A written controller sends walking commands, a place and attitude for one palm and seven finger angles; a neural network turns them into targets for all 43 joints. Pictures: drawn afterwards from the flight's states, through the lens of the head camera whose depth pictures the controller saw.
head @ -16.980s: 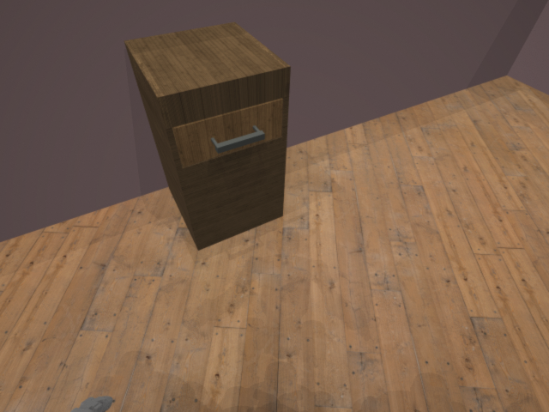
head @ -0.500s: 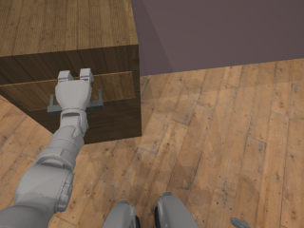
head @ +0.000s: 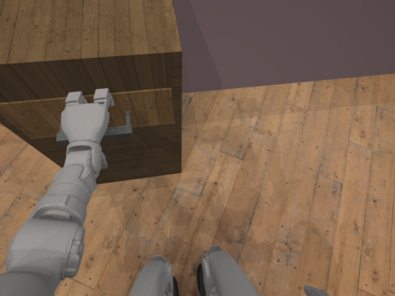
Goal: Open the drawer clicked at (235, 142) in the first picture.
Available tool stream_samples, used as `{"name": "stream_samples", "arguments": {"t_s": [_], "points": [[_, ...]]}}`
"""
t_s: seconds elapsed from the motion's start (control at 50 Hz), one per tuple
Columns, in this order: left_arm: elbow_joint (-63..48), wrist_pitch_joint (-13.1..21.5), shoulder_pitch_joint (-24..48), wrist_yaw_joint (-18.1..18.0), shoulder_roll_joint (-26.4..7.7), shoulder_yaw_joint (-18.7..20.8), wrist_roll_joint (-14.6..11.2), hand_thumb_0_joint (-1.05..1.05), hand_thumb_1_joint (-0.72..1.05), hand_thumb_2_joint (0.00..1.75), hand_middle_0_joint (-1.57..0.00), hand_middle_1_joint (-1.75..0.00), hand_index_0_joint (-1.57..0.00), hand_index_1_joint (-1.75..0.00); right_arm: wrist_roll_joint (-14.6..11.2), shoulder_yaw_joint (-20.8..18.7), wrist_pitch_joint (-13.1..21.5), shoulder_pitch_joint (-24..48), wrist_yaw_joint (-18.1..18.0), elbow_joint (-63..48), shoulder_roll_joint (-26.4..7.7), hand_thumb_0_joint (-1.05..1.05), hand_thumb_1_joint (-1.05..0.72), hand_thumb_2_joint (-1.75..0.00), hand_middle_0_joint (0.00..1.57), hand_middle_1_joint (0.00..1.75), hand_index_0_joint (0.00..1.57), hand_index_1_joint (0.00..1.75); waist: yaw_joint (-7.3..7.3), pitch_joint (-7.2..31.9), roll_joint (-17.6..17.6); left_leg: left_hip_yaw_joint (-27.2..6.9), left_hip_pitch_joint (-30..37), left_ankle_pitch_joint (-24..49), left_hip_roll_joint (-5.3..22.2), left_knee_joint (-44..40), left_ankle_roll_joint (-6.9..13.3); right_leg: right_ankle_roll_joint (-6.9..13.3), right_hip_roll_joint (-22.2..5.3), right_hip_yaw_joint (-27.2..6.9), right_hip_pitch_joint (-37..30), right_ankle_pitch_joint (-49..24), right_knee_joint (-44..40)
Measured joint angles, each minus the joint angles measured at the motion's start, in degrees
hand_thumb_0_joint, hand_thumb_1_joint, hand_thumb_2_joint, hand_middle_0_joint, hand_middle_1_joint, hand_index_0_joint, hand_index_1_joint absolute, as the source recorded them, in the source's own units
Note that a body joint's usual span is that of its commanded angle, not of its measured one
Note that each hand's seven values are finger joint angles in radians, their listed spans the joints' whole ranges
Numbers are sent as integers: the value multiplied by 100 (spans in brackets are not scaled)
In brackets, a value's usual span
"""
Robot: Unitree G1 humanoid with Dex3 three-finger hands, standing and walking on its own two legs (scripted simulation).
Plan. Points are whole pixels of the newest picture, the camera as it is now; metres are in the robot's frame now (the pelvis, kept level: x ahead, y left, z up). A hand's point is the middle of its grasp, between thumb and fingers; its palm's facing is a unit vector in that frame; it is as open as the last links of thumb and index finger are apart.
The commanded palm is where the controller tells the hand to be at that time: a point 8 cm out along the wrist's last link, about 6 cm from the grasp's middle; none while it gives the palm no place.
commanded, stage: move the hooked fingers above the handle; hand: left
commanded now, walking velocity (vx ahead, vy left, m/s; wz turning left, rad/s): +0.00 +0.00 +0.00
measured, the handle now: (96, 126) +0.52 +0.21 -0.10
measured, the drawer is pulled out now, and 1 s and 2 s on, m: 0.00 0.00 0.00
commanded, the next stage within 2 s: lower the fingers behind the handle in 1.48 s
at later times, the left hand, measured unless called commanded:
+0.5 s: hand (104, 129) +0.48 +0.17 -0.05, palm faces +0.04 -0.09 -1.00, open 13.8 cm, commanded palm +0.45 +0.20 +0.01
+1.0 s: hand (112, 127) +0.48 +0.16 -0.05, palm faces +0.05 -0.11 -0.99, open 13.8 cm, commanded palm +0.45 +0.20 +0.01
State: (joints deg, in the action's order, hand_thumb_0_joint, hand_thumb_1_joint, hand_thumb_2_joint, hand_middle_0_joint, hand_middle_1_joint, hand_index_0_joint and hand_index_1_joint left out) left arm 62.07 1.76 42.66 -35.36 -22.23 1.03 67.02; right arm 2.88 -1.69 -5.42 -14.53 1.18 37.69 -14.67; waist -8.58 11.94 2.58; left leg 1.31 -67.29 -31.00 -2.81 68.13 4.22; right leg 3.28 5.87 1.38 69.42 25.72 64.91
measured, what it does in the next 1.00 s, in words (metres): stands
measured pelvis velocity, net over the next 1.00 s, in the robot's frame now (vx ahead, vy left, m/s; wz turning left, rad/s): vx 0.00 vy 0.00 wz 0.00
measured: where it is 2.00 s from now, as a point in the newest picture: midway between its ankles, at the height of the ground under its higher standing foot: outside the picture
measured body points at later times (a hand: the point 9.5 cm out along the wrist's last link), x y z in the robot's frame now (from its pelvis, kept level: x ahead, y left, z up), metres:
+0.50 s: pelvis +0.01 +0.01 +0.00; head +0.15 +0.02 +0.42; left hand +0.47 +0.18 +0.00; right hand +0.06 -0.26 -0.13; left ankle -0.01 +0.07 -0.63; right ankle +0.03 -0.09 -0.63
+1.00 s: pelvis +0.00 +0.00 +0.00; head +0.15 +0.01 +0.42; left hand +0.47 +0.16 +0.01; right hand +0.06 -0.28 -0.12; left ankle -0.01 +0.07 -0.63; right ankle +0.03 -0.09 -0.63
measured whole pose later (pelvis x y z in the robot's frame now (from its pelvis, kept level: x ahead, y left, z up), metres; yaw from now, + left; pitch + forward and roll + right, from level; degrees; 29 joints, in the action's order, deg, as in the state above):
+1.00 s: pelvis +0.00 +0.00 +0.00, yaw +0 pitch +30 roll -2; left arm 60.4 5.9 42.1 -36.2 -19.8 -0.7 68.4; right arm 3.7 -2.1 -6.3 -14.6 0.5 37.4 -15.0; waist -8.8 13.0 2.7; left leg 1.1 -67.2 -31.8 -2.9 69.0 4.2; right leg 3.4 5.7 1.6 69.2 26.6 65.7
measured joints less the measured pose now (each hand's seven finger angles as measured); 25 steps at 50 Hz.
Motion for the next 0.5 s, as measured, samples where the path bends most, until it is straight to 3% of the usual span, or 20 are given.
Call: {"name": "stream_samples", "arguments": {"t_s": [0.14,0.22,0.3,0.4,0.5], "points": [[77,-442,-254,370,-208,-31,-366,0,-49,30,-34,-122,-32,-120,-120,107,-11,-56,-18,25,160,1,-91,-90,20,29,20,30,154,-116,37,37,449,139,-14,-422,22,-38,-7,-86,-434,-119,-380],[120,-280,-212,737,-249,-505,-529,0,-49,30,-33,-121,-32,-120,-130,80,101,-204,-35,153,192,1,-90,-90,20,29,20,30,242,-46,49,-115,573,164,-74,-501,13,-26,-69,48,-631,-108,-516],[3,138,-111,940,-10,-898,-523,0,-49,30,-32,-120,-32,-120,-81,-1,118,-244,-37,267,157,1,-90,-90,20,29,20,30,261,42,33,-237,533,106,-124,-387,14,-24,-117,173,-654,-28,-466],[-35,455,-47,529,291,-599,-143,0,-49,30,-32,-120,-32,-120,13,-49,-1,-106,-31,183,78,1,-90,-90,20,29,20,30,103,152,37,-197,246,-24,-99,-105,28,-36,-92,164,-361,69,-211],[-135,157,-77,-159,322,-149,142,0,-49,30,-37,-124,-32,-120,80,-36,-164,36,19,-13,48,1,-91,-90,20,29,20,30,36,56,70,-11,59,-90,-42,56,69,-70,-37,9,-92,95,16]]}}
